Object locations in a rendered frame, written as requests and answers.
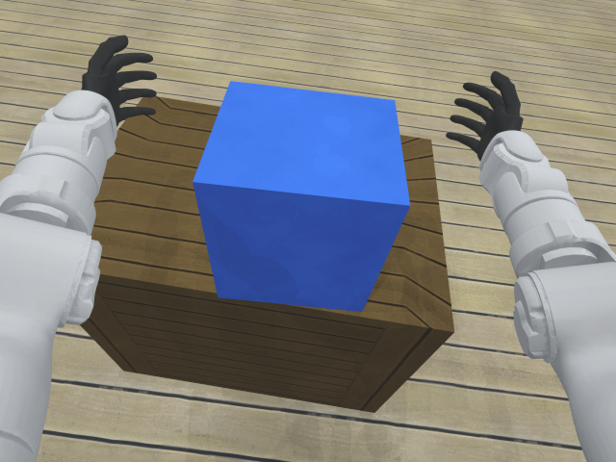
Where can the robot right upper arm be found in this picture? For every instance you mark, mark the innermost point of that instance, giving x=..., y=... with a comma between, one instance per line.
x=567, y=317

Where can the carton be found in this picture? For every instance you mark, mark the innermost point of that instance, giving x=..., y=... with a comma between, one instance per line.
x=301, y=195

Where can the robot left hand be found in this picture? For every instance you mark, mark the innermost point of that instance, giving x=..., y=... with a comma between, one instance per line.
x=102, y=77

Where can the right robot forearm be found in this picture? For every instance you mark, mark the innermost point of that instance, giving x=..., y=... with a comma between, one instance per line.
x=542, y=221

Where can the robot right hand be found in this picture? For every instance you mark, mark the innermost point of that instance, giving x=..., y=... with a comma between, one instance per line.
x=505, y=117

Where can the robot left upper arm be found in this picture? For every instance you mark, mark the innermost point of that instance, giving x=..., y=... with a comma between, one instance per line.
x=48, y=277

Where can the left robot forearm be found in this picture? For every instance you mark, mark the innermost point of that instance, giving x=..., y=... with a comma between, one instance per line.
x=59, y=173

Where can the pedestal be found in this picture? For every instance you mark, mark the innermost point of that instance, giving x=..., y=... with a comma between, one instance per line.
x=156, y=309

